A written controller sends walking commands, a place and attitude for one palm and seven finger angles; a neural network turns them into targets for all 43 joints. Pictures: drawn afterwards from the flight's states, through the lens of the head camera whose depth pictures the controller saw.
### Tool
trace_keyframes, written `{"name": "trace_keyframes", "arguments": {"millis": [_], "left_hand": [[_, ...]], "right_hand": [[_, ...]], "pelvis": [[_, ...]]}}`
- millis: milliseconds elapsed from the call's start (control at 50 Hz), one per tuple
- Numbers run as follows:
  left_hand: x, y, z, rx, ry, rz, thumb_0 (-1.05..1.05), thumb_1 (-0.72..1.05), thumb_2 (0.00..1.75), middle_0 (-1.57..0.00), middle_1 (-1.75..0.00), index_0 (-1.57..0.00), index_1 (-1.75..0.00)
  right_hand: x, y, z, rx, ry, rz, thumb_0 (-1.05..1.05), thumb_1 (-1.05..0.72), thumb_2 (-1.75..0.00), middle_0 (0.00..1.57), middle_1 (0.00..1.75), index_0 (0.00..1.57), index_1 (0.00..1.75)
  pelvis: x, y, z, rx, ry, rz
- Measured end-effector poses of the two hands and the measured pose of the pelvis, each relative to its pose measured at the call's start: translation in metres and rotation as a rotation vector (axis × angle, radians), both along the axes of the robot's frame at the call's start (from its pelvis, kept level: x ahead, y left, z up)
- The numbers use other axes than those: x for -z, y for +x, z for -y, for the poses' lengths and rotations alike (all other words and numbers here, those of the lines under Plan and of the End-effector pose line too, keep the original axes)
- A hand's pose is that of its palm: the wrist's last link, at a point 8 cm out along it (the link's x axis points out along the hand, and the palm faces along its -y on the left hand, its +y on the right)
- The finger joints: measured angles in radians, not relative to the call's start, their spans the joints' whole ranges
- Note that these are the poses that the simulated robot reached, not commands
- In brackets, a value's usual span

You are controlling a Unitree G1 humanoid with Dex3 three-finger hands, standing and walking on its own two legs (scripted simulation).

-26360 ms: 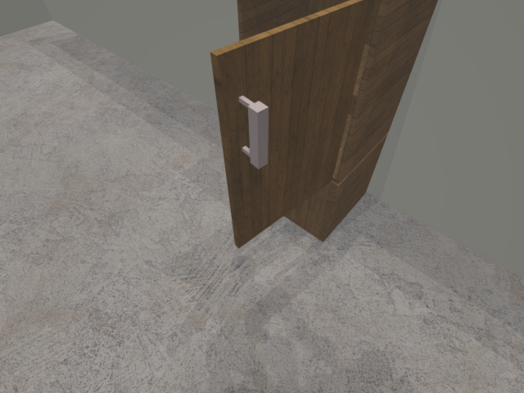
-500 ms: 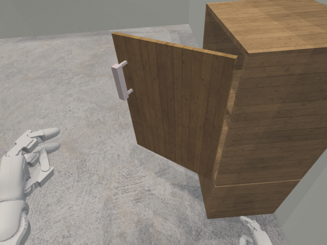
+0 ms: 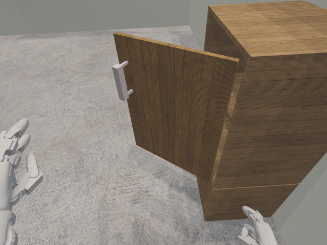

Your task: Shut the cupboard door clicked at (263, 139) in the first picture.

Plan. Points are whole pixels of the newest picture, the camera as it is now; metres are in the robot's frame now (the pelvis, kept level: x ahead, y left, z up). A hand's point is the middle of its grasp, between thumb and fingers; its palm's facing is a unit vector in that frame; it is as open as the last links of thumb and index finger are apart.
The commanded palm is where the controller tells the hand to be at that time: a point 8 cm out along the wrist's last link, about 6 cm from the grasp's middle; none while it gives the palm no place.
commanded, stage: step back with the hand held close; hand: left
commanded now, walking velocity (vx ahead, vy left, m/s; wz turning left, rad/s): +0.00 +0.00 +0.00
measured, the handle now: (124, 80) +0.65 +0.23 +0.08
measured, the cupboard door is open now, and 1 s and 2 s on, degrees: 54 54 54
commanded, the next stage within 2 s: stop stepping back and stand still in 1.26 s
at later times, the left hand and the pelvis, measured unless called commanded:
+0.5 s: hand (29, 173) +0.19 +0.28 +0.16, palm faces +0.34 -0.79 -0.51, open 7.4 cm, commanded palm +0.13 +0.32 +0.17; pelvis -0.02 +0.02 -0.01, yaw -2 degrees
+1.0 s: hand out of the picture +0.07 +0.32 +0.16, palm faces +0.46 -0.76 -0.47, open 7.5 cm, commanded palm +0.01 +0.35 +0.17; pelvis -0.12 +0.05 -0.02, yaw +2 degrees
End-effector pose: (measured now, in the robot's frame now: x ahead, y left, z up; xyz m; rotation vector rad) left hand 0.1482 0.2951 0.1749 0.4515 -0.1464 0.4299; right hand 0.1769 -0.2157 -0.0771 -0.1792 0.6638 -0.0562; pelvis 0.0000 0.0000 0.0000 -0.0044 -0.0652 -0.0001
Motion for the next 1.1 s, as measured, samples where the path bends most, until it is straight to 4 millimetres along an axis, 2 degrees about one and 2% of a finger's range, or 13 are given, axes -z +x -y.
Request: {"name": "trace_keyframes", "arguments": {"millis": [120, 300, 400, 480, 660, 800, 960, 1100], "left_hand": [[-0.001, 0.001, -0.005, -0.019, 0.016, -0.017, 0.02, 0.88, 0.9, -0.21, -0.3, -0.21, -0.31], [0.004, 0.013, -0.01, 0.02, 0.071, -0.075, 0.02, 0.89, 0.9, -0.21, -0.3, -0.21, -0.31], [-0.002, 0.016, -0.013, 0.072, 0.108, -0.066, 0.02, 0.88, 0.9, -0.21, -0.3, -0.21, -0.31], [-0.007, 0.01, -0.021, 0.092, 0.135, -0.038, 0.02, 0.88, 0.9, -0.21, -0.3, -0.21, -0.31], [0.004, -0.033, -0.043, 0.069, 0.109, 0.003, 0.01, 0.88, 0.9, -0.21, -0.3, -0.21, -0.31], [0.006, -0.073, -0.06, 0.006, 0.132, 0.055, 0.02, 0.88, 0.9, -0.21, -0.3, -0.21, -0.31], [0.001, -0.116, -0.061, 0.011, 0.142, 0.08, 0.02, 0.88, 0.9, -0.21, -0.3, -0.21, -0.31], [-0.001, -0.143, -0.065, 0.016, 0.159, 0.129, 0.01, 0.88, 0.9, -0.21, -0.3, -0.21, -0.31]], "right_hand": [[0.007, -0.004, 0.001, 0.004, 0.009, -0.04, 0.01, -0.9, -0.9, 0.21, 0.3, 0.2, 0.3], [0.017, -0.018, 0.017, 0.093, -0.029, -0.124, 0.01, -0.9, -0.9, 0.21, 0.3, 0.2, 0.3], [0.013, -0.028, 0.02, 0.15, -0.047, -0.133, 0.01, -0.91, -0.9, 0.2, 0.3, 0.2, 0.3], [0.006, -0.039, 0.017, 0.175, -0.055, -0.115, 0.01, -0.91, -0.9, 0.2, 0.3, 0.2, 0.3], [-0.003, -0.075, 0.001, 0.161, -0.095, -0.081, 0.01, -0.91, -0.9, 0.2, 0.3, 0.2, 0.3], [0.01, -0.104, -0.015, 0.097, -0.116, -0.108, 0.01, -0.9, -0.9, 0.21, 0.3, 0.2, 0.3], [0.015, -0.129, -0.036, 0.033, -0.091, -0.125, 0.01, -0.9, -0.9, 0.21, 0.3, 0.2, 0.3], [0.011, -0.143, -0.04, 0.013, -0.104, -0.066, 0.01, -0.9, -0.9, 0.21, 0.3, 0.2, 0.3]], "pelvis": [[0.0, 0.001, 0.0, 0.001, -0.002, -0.01], [0.003, -0.002, -0.01, 0.02, -0.01, -0.079], [0.005, -0.008, -0.017, 0.034, -0.006, -0.087], [0.006, -0.018, -0.023, 0.042, -0.008, -0.086], [0.011, -0.051, -0.038, 0.032, -0.03, -0.072], [0.018, -0.08, -0.044, -0.024, -0.037, -0.074], [0.017, -0.113, -0.047, -0.031, -0.047, -0.072], [0.021, -0.143, -0.048, -0.057, -0.061, -0.046]]}}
